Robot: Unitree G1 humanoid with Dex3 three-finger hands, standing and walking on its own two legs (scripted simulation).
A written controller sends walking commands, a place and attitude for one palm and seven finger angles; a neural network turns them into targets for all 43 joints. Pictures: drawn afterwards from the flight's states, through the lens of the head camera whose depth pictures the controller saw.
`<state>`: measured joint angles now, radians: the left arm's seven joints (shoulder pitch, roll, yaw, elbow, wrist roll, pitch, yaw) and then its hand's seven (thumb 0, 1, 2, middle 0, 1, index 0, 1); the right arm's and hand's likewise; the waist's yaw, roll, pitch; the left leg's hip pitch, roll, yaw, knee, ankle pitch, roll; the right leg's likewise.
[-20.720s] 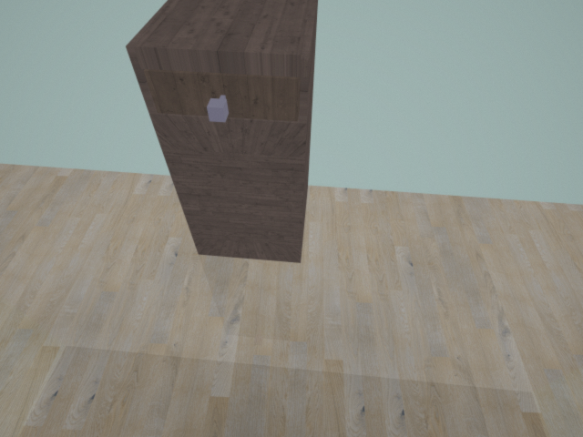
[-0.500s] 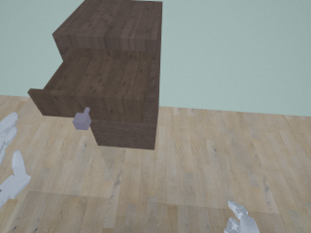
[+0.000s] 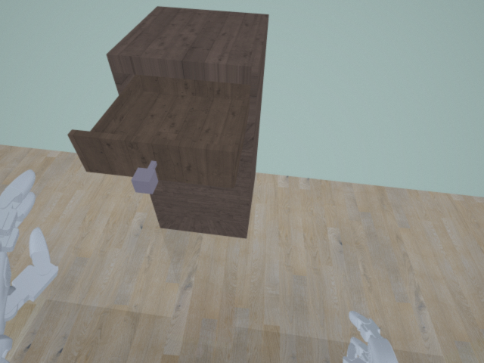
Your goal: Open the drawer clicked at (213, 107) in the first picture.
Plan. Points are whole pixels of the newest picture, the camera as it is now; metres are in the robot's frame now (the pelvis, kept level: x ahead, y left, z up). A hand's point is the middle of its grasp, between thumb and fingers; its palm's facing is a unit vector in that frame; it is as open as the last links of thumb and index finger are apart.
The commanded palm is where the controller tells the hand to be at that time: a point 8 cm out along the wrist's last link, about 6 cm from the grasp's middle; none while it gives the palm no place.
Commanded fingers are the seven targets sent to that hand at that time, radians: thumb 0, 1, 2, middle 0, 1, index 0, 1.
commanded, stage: let the arm hang, fingers relaxed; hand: left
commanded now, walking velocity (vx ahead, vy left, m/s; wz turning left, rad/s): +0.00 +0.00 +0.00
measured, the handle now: (148, 174) +0.51 +0.24 -0.01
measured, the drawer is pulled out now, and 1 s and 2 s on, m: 0.30 0.30 0.30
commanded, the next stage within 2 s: look to check the result in 1.14 s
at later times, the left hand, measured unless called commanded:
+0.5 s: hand out of the picture -0.01 +0.20 -0.17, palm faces +0.04 -0.98 -0.21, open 7.0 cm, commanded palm none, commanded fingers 0.00 0.90 0.90 -0.20 -0.30 -0.20 -0.30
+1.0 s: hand out of the picture -0.01 +0.18 -0.17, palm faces +0.02 -0.98 -0.19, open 7.3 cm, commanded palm none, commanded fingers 0.00 0.90 0.90 -0.20 -0.30 -0.20 -0.30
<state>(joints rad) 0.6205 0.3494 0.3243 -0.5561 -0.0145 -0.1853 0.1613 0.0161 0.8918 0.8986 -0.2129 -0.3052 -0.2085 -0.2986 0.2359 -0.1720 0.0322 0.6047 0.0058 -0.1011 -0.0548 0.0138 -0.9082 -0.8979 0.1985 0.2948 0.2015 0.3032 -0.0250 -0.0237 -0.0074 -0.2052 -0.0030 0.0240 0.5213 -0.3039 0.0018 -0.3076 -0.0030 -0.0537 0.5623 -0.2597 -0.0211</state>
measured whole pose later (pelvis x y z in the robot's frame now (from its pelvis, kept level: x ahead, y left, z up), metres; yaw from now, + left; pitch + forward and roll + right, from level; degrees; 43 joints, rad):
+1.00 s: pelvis -0.01 +0.01 +0.01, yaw -1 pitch -2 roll +0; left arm 0.28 0.12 0.02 1.13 0.02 0.01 0.03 0.01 0.93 0.90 -0.20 -0.30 -0.20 -0.30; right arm 0.34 -0.09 0.00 1.10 -0.01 0.00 -0.04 0.00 -0.91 -0.90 0.20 0.29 0.20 0.30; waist -0.01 0.02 0.04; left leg -0.14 0.00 0.04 0.43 -0.25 0.01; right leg -0.23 0.01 -0.03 0.43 -0.16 -0.03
